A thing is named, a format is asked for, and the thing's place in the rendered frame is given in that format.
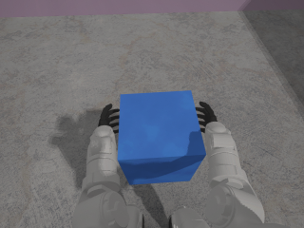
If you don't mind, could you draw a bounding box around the robot right upper arm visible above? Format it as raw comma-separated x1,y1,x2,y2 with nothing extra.
204,184,290,228

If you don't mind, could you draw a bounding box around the left robot hand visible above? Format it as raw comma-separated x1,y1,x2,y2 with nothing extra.
98,104,120,134

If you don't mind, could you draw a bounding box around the left robot thigh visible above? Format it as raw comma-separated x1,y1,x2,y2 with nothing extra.
126,206,143,228

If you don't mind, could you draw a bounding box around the robot right forearm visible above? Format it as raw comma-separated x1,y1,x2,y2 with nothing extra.
204,122,257,197

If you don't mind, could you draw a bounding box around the carton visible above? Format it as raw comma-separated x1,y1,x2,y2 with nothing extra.
117,90,206,185

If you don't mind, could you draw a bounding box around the robot left shin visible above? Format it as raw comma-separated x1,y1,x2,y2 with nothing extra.
127,203,139,209

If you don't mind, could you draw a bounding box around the robot left forearm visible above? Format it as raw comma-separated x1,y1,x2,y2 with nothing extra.
72,125,121,228

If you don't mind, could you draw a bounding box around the right robot hand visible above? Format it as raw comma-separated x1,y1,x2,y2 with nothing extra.
195,102,218,133

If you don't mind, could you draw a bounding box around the robot left upper arm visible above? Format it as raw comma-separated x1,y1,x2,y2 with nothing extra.
72,190,130,228

